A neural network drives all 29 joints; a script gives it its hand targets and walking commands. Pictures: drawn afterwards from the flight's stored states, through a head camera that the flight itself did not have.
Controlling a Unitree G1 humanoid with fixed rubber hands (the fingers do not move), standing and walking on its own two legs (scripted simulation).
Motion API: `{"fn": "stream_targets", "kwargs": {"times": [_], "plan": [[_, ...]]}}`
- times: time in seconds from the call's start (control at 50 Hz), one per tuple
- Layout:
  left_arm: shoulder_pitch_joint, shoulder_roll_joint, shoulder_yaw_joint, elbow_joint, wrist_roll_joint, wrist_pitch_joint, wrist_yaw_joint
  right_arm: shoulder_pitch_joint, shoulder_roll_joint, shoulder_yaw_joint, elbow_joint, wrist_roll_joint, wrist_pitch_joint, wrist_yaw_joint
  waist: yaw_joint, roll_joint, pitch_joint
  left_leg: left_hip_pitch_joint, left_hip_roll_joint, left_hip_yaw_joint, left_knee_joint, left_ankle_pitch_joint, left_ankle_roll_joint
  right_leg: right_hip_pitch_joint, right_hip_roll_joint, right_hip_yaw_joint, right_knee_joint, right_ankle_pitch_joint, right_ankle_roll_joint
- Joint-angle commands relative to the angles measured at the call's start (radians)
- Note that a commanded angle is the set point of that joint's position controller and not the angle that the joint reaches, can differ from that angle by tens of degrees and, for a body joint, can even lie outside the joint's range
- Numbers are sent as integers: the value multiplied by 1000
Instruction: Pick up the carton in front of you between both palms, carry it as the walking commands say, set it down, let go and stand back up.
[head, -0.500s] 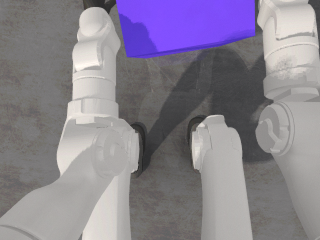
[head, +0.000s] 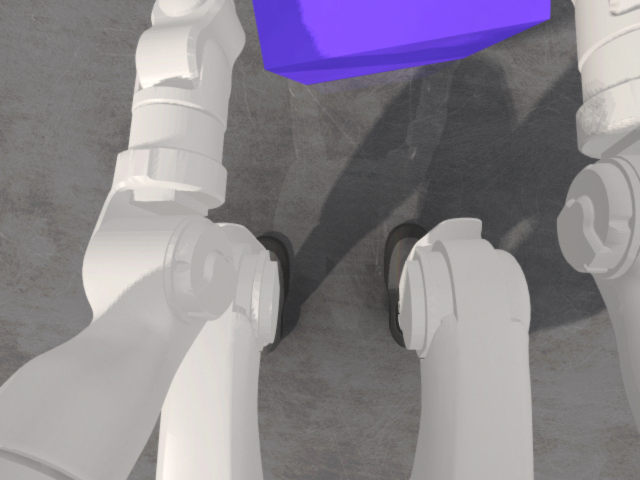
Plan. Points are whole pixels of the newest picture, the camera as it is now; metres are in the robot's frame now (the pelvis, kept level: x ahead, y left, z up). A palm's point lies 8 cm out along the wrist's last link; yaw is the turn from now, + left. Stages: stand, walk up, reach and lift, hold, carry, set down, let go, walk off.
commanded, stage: set down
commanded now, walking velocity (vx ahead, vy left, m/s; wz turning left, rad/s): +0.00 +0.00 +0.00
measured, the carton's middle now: out of the picture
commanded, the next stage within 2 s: none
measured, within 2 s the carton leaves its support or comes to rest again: rests again in 0.12 s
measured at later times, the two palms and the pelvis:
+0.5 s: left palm out of the picture +0.55 +0.08 -0.18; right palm out of the picture +0.55 -0.23 -0.18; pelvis -0.01 +0.00 -0.01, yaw +0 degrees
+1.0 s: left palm out of the picture +0.54 +0.10 -0.20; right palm out of the picture +0.54 -0.26 -0.21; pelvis +0.00 +0.00 -0.01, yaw +1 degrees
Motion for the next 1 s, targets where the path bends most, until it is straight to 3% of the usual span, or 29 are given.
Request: {"fn": "stream_targets", "kwargs": {"times": [0.0, 0.16, 0.26, 0.48, 0.72, 0.76, 0.8, 0.86, 0.92, 0.98], "plan": [[-680, -782, -412, -75, -94, -21, -265, -467, 895, 203, -158, 123, -59, 273, -27, -85, -1188, 425, -68, 101, -119, 362, 46, 704, 65, -39, -158, 443, 1], [-679, -756, -377, -5, -102, -28, -266, -520, 817, 193, -154, 121, -82, 271, -51, -66, -1112, 429, -65, 96, -98, 332, 51, 664, 53, -32, -149, 388, -6], [-664, -726, -348, 41, -90, -27, -277, -457, 798, 161, -91, 89, -74, 279, -58, -35, -985, 374, -62, 99, -99, 274, 51, 619, 48, -23, -147, 341, -13], [-547, -646, -249, 136, -16, -11, -296, -352, 729, 79, 13, 9, -46, 305, -41, -25, -719, 300, -52, 88, -107, 148, 59, 501, 41, -8, -150, 196, -29], [-421, -490, -139, 203, 68, -4, -290, -266, 554, -3, 85, -80, -38, 297, -32, -38, -536, 276, -44, 89, -100, 108, 45, 477, 34, 16, -145, 139, -25], [-391, -420, -107, 198, 83, -12, -275, -258, 476, -26, 85, -93, -50, 280, -29, -44, -535, 303, -37, 94, -98, 120, 34, 495, 30, 18, -143, 151, -13], [-319, -244, -40, 192, 99, -30, -235, -228, 298, -72, 78, -102, -74, 237, -23, -52, -558, 344, -28, 99, -98, 141, 19, 523, 21, 16, -143, 176, 7], [-231, 173, 19, 173, 89, -86, -123, -197, -135, -126, 65, -83, -134, 111, -10, -77, -636, 392, -11, 99, -92, 202, -5, 576, 3, 17, -147, 231, 30], [-319, 288, -50, 137, -11, -141, -64, -328, -267, -79, 29, 18, -193, 27, -8, -108, -830, 422, -3, 85, -60, 340, -4, 654, -5, 37, -126, 386, 34], [-363, 286, -165, 147, -119, -161, -56, -389, -291, 23, 38, 141, -227, 10, -5, -112, -963, 406, 11, 85, -41, 410, 2, 718, -17, 53, -99, 497, 28]]}}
